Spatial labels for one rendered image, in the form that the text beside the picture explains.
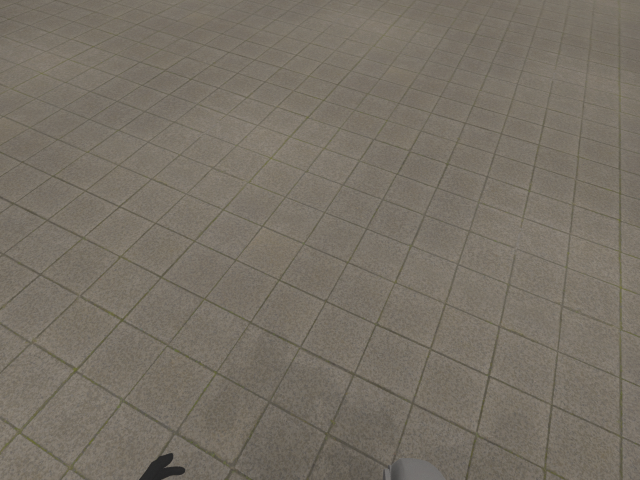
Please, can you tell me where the right robot thigh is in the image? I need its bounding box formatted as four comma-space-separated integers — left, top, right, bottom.
383, 458, 446, 480

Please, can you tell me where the left robot hand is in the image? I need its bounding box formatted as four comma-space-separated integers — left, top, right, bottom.
139, 453, 185, 480

